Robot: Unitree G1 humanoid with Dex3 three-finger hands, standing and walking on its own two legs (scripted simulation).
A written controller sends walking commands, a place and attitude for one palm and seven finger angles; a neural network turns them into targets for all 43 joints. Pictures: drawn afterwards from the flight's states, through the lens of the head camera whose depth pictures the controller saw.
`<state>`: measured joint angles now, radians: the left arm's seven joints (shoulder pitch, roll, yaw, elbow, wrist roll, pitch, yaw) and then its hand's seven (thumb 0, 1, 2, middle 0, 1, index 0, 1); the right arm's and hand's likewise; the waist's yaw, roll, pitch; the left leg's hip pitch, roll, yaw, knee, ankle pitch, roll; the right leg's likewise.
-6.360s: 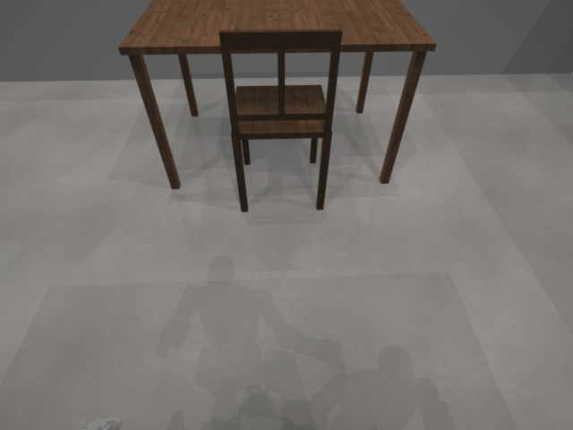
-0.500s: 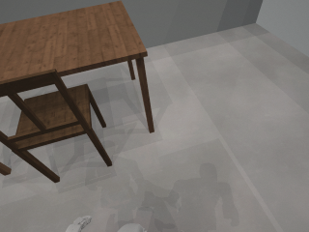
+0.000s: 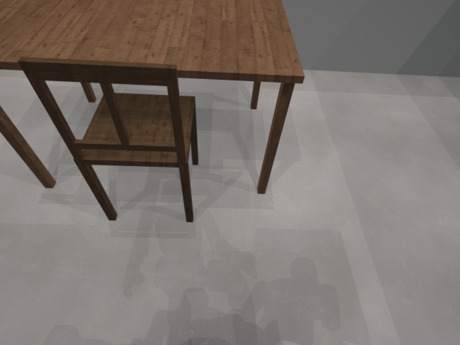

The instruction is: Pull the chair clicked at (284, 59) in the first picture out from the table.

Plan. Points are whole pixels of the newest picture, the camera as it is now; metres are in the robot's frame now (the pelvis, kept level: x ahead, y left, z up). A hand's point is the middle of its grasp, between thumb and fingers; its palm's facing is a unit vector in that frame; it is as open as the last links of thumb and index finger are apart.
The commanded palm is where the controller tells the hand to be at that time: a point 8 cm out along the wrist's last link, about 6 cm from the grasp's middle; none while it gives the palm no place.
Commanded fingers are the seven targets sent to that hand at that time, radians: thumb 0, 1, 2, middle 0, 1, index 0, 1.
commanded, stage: take the last steps up to it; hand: left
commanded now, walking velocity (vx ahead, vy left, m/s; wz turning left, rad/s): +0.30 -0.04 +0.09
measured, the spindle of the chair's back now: (116, 115) +0.72 +0.42 -0.11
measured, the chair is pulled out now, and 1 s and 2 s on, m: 0.00 0.00 0.00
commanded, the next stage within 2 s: come to a stop and stand still in 0.98 s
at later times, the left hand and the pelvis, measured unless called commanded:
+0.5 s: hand out of the picture -0.01 +0.11 -0.16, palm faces +0.14 -0.98 -0.16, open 7.4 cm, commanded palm none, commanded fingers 0.00 0.90 0.90 -0.20 -0.30 -0.20 -0.30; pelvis +0.07 -0.03 +0.01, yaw +4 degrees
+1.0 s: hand (137, 264) +0.29 +0.23 -0.17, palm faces +0.10 -0.98 -0.18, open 7.4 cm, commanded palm none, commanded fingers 0.00 0.90 0.90 -0.20 -0.30 -0.20 -0.30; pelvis +0.24 +0.04 +0.01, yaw +3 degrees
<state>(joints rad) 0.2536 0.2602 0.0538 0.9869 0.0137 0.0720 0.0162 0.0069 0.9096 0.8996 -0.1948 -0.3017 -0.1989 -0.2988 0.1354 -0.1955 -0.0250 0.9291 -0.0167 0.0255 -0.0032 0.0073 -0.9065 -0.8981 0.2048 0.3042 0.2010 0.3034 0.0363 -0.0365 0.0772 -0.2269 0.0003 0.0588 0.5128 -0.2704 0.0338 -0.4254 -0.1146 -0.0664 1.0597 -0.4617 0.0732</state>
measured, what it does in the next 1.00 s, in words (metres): walks ahead: right foot, then left foot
